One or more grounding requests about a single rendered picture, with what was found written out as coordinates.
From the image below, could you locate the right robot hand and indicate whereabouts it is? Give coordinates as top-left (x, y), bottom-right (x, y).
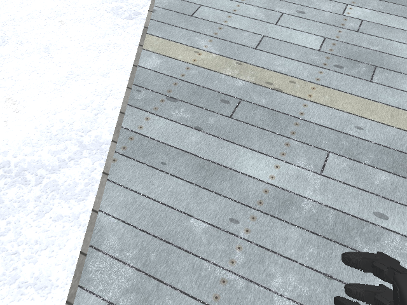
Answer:
top-left (334, 251), bottom-right (407, 305)

